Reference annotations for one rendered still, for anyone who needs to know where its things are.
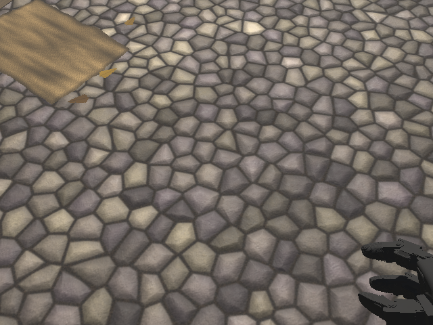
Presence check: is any robot right hand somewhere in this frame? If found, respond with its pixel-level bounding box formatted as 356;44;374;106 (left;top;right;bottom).
358;238;433;325

